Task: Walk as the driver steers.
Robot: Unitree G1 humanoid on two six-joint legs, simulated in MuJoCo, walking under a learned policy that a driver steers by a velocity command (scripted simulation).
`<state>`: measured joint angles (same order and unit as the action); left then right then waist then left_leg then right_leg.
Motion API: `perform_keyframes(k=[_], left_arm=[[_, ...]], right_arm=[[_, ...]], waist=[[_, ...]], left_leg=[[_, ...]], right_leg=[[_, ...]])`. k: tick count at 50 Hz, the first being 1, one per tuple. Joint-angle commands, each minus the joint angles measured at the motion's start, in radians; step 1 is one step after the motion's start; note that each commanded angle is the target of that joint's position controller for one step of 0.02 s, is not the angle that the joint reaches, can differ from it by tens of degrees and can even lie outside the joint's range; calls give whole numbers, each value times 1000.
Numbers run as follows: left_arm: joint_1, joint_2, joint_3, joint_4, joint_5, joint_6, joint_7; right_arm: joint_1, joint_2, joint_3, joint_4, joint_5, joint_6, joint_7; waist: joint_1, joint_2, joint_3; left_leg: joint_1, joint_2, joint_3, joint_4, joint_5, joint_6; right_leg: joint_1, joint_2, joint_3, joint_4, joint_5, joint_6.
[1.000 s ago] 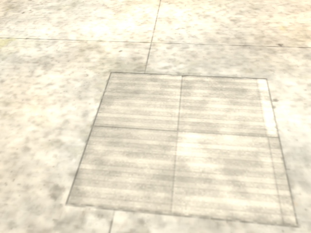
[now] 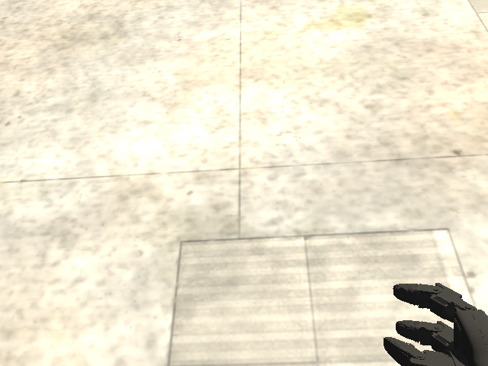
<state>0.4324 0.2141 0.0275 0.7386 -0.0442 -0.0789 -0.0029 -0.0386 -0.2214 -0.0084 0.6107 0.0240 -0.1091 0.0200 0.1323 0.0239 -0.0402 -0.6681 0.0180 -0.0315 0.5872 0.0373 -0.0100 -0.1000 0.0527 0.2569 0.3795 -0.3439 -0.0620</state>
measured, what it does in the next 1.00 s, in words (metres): walks ahead: left foot, then right foot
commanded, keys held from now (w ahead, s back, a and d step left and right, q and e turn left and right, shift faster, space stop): w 1.00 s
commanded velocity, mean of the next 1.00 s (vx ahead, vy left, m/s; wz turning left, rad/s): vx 0.50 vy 0.00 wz -0.13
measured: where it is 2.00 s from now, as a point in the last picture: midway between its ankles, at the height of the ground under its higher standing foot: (314, 197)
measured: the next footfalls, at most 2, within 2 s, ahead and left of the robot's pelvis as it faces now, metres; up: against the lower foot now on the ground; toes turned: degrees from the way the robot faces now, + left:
left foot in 0.08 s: +0.21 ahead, +0.15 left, +0.00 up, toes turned -4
right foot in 0.54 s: +0.42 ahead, -0.11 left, +0.00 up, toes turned -8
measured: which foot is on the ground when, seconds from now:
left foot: up 0.00-0.06, down 0.08-0.54, up 0.56-1.00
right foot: down 0.00-0.08, up 0.10-0.52, down 0.54-1.00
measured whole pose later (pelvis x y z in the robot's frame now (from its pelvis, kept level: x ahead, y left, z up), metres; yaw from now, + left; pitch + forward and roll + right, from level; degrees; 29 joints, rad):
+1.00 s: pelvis +0.52 +0.01 -0.01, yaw -7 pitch +4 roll -2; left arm 0.40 0.27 0.06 0.79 -0.02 -0.07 -0.01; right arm 0.05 -0.24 -0.02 0.70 0.01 -0.07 0.04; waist 0.09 0.04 -0.03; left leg -0.61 0.06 -0.01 0.58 -0.03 0.02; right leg -0.04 0.01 -0.02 0.33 -0.35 0.01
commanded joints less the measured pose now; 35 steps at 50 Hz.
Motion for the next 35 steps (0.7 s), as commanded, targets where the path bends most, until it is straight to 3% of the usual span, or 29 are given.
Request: perform_keyframes(k=[1,2,3,4,5,6,7,8,9,10,12,13,17,20,23,24,26,27,28,29,30,31,32,33,35], left_arm=[[-19,198,67,-70,-8,9,10],[-64,181,64,-89,-4,12,6],[-102,147,55,-114,17,9,1],[-71,72,33,-135,57,2,-7],[136,-1,11,-123,40,-1,-6],[130,136,37,-105,23,-1,4],[-7,194,54,-134,31,8,10],[-99,192,55,-156,42,17,17],[-144,178,56,-175,53,22,19],[-151,163,58,-188,50,30,15],[-153,129,48,-192,49,30,6],[-165,95,38,-189,40,24,-1],[-299,56,14,-203,48,5,-22],[-408,65,12,-225,32,-2,-38],[-473,75,17,-255,23,-6,-45],[-473,88,23,-260,17,-10,-44],[-345,126,48,-224,29,-16,-36],[-189,177,73,-186,38,-16,-24],[-5,272,95,-165,48,-9,-7],[3,299,94,-158,49,-10,-12],[-9,226,80,-148,26,-13,-13],[-65,192,67,-152,25,-16,-13],[-122,167,58,-152,34,-16,-20],[-160,137,48,-158,41,-18,-30],[-194,120,43,-139,47,-27,-35]], right_arm=[[-78,-98,-59,-76,4,-37,-5],[23,-120,-73,-54,1,-47,-7],[155,-160,-92,-33,-15,-55,-12],[343,-217,-103,-28,-37,-47,-17],[357,-239,-107,-4,-54,-35,-18],[367,-169,-97,12,-28,-20,-21],[338,-115,-82,10,-21,-12,-31],[324,-90,-66,20,-31,-4,-32],[308,-84,-58,29,-40,-2,-31],[286,-91,-54,42,-42,-4,-34],[275,-95,-54,74,-40,-11,-35],[297,-108,-60,87,-35,-13,-32],[317,-170,-69,118,-17,5,-31],[371,-208,-70,140,0,20,-27],[428,-217,-69,168,9,37,-21],[427,-213,-68,176,12,38,-19],[410,-214,-67,176,12,43,-22],[404,-191,-58,168,2,38,-25],[387,-131,-35,127,-38,26,-29],[484,-89,-24,114,-21,1,-18],[426,-168,-46,120,-4,-6,-15],[345,-178,-47,102,0,-3,-15],[304,-162,-44,98,-10,7,-21],[315,-153,-48,95,-17,21,-23],[340,-128,-48,102,-15,45,-23]], waist=[[-62,-246,4],[-124,-230,-39],[-195,-197,-155],[-249,-54,-304],[-142,323,-376],[-175,324,-336],[-205,227,-196],[-209,116,-124],[-190,60,-66],[-159,79,-23],[-123,79,-8],[-119,57,-11],[-153,20,-6],[-196,28,13],[-215,51,39],[-200,58,37],[-122,62,-30],[-54,47,-122],[6,-127,-259],[-58,-345,-351],[-36,-228,-265],[-47,-166,-160],[-76,-76,-105],[-105,-76,-73],[-156,-102,-43]], left_leg=[[198,-43,10,-125,-42,25],[302,-46,32,-158,-57,58],[525,23,-11,-140,-78,104],[833,193,-167,-69,-81,168],[1125,405,-580,-116,30,317],[1025,406,-689,-214,-190,323],[869,353,-539,-230,-207,291],[740,306,-419,-253,-157,276],[628,267,-357,-284,-102,272],[538,237,-292,-315,-39,267],[475,202,-216,-346,41,252],[495,207,-197,-348,67,253],[494,183,-116,-354,138,244],[499,180,-88,-351,98,226],[565,213,-106,-320,73,205],[580,223,-112,-297,77,197],[565,181,-58,-146,273,159],[469,130,-5,48,285,123],[241,48,60,409,-87,77],[-80,-60,-37,654,-610,51],[-188,-3,-82,740,-579,53],[-220,41,-54,746,-483,55],[-180,75,-42,711,-410,52],[-140,95,-50,666,-352,45],[-60,113,-56,615,-308,31]], right_leg=[[10,-191,181,9,365,-138],[10,-178,163,112,537,-117],[-62,-133,110,295,597,-86],[-249,-81,44,582,357,-54],[-617,47,-28,886,-245,22],[-728,-27,-23,1048,-134,53],[-750,-64,-67,1090,-49,65],[-736,-90,-97,1076,1,68],[-705,-104,-96,1043,33,67],[-654,-119,-101,1001,39,74],[-619,-141,-126,884,37,74],[-636,-147,-143,829,47,78],[-598,-163,-205,537,195,75],[-518,-129,-245,368,268,63],[-490,-103,-266,259,245,38],[-468,-90,-277,230,209,17],[-247,-38,-322,137,236,-29],[-18,-81,-265,158,267,-69],[253,-326,36,158,367,-145],[454,-474,462,21,223,-298],[393,-444,438,-23,118,-273],[274,-410,291,-31,134,-236],[140,-368,206,-53,199,-213],[56,-331,137,-84,280,-204],[-70,-299,69,-143,318,-200]])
